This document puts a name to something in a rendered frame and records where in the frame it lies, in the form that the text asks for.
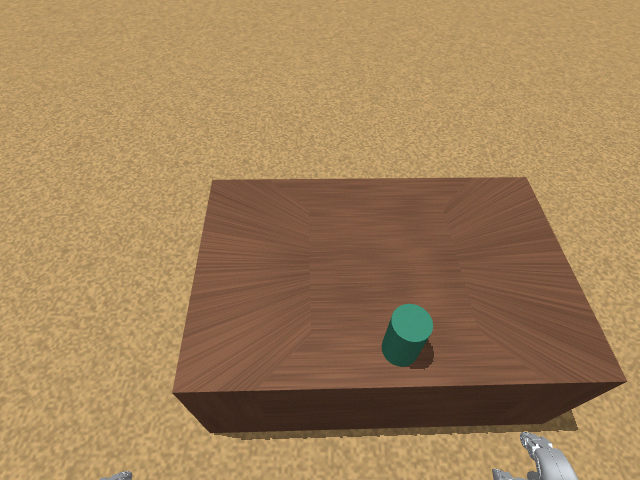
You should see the can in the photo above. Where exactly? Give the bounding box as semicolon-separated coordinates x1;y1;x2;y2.
382;304;433;367

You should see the right robot hand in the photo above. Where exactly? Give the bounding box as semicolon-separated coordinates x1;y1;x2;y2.
492;432;579;480

